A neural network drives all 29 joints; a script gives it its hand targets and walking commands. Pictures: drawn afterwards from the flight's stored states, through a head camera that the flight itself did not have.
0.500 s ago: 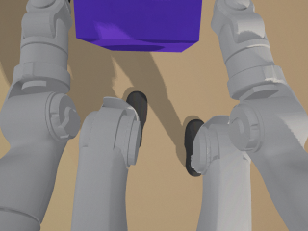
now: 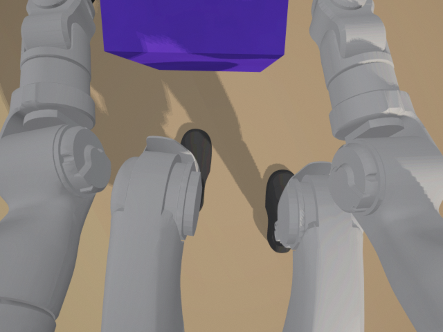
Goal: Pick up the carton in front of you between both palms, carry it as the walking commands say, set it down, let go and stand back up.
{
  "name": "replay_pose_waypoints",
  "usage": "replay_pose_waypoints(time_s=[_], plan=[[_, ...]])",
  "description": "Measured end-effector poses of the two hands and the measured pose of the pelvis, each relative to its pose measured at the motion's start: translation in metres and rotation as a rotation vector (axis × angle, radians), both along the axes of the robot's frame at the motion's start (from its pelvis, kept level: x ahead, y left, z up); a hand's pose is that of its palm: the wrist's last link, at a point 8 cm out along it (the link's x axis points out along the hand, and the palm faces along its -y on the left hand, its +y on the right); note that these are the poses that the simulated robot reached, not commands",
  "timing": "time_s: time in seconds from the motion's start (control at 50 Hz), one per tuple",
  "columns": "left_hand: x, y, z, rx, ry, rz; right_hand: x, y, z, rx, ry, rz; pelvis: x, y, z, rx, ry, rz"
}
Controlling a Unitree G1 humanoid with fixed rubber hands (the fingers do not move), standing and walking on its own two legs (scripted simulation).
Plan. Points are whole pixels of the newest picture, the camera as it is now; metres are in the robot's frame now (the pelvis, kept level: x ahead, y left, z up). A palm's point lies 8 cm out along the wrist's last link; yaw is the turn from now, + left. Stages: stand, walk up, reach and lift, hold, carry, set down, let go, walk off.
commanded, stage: set down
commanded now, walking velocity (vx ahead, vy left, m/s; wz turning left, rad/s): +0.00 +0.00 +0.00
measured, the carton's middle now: out of the picture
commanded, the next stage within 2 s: let go in 1.36 s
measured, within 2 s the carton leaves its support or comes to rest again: neither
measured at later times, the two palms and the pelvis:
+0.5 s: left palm out of the picture +0.50 +0.34 -0.13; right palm out of the picture +0.57 -0.03 -0.13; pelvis +0.00 +0.01 +0.02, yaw +2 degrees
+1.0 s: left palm out of the picture +0.49 +0.35 +0.03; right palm out of the picture +0.58 -0.04 +0.03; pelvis +0.02 +0.01 +0.14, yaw +2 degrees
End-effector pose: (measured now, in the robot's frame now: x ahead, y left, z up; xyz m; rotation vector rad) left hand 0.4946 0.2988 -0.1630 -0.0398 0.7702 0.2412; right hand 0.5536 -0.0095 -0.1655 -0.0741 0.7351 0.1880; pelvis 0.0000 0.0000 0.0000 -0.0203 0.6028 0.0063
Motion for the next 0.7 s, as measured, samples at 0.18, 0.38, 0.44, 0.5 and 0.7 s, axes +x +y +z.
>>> replay_pose_waypoints(time_s=[0.18,0.38,0.44,0.5,0.7], plan=[[-0.017,0.012,-0.028,0.032,0.046,0.092,0.003,-0.024,-0.017,-0.085,-0.007,-0.014,-0.001,0.002,0.003,-0.002,-0.027,0.010],[-0.005,0.039,-0.007,0.052,-0.051,0.134,0.012,-0.032,-0.004,-0.077,-0.062,-0.023,0.001,0.008,0.004,-0.008,-0.020,0.020],[0.001,0.040,0.013,0.044,-0.092,0.129,0.015,-0.025,0.015,-0.075,-0.100,-0.023,0.000,0.008,0.008,-0.011,-0.014,0.033],[0.003,0.041,0.037,0.040,-0.123,0.121,0.018,-0.019,0.040,-0.082,-0.126,-0.032,0.000,0.007,0.017,-0.017,-0.006,0.046],[-0.005,0.043,0.113,0.045,-0.102,0.110,0.023,-0.015,0.122,-0.096,-0.094,-0.070,0.006,0.009,0.071,-0.042,0.089,0.068]])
